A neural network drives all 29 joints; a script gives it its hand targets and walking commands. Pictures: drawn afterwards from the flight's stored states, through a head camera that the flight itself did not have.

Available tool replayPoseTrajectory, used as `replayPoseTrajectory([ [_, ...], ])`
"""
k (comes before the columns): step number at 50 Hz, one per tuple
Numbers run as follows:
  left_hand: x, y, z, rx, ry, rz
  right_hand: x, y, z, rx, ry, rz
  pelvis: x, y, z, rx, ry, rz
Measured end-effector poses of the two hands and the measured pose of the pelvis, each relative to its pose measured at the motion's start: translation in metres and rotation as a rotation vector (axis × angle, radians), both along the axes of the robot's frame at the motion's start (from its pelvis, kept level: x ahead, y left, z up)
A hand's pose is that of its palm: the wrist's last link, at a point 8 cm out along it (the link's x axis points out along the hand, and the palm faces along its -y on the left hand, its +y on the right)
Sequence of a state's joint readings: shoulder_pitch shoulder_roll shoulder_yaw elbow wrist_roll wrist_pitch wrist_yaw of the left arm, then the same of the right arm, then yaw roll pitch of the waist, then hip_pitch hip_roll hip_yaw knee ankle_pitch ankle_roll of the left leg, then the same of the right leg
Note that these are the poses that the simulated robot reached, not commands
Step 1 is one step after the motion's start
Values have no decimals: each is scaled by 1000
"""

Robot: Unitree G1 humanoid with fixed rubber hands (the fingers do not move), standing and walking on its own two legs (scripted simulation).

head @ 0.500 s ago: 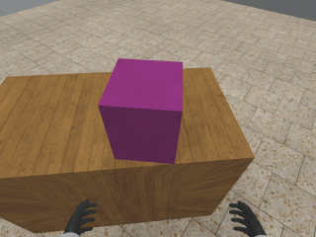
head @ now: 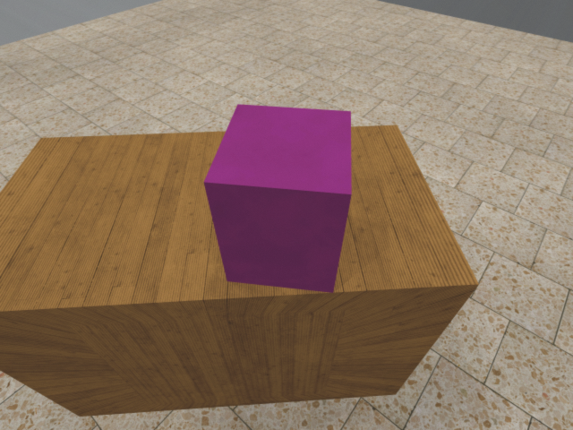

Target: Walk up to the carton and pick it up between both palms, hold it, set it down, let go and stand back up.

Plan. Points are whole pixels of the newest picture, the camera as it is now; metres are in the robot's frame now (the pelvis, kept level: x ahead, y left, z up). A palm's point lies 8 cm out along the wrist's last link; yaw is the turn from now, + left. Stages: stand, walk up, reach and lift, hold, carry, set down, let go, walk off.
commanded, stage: stand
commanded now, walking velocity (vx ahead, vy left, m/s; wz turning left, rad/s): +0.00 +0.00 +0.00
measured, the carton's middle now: (286, 200) +0.48 +0.01 +0.04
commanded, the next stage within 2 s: none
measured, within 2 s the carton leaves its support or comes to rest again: neither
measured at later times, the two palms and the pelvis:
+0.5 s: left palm out of the picture +0.02 +0.27 -0.12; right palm out of the picture +0.03 -0.24 -0.12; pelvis -0.01 +0.01 +0.00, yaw +0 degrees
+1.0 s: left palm out of the picture +0.01 +0.26 -0.12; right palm out of the picture +0.02 -0.24 -0.13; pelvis -0.01 +0.01 +0.00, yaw +0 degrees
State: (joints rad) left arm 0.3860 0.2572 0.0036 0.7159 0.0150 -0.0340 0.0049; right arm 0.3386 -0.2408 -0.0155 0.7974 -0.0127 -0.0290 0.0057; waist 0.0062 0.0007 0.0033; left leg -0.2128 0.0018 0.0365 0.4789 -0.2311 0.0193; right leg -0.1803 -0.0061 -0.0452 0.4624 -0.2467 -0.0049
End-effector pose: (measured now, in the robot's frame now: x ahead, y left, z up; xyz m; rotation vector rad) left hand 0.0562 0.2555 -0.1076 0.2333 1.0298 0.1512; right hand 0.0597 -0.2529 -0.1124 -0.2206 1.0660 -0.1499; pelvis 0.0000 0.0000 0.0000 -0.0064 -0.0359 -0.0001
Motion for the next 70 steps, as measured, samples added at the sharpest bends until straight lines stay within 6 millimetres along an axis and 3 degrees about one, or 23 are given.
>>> replayPoseTrajectory([
  [30,-46,10,-12,2,126,15,-32,10,-7,-2,73,-21,-11,11,-1,3,4,1],
  [70,-60,-7,-20,-11,235,61,-51,9,-18,16,189,-56,-4,1,2,4,3,3],
])
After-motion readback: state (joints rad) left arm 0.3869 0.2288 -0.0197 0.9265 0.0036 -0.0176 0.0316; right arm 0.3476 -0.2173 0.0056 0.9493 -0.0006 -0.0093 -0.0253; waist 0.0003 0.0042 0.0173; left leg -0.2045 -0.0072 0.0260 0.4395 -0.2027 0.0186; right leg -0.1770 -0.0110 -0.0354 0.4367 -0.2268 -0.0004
